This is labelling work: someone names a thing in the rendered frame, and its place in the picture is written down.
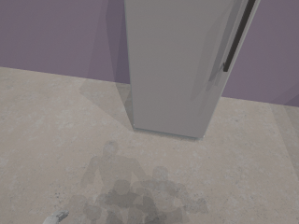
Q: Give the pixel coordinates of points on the left robot hand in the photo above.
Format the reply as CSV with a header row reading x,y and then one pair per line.
x,y
56,217

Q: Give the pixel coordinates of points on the handle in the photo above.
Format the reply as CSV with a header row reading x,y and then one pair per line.
x,y
238,34

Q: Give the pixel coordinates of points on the fridge door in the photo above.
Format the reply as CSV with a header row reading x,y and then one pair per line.
x,y
177,49

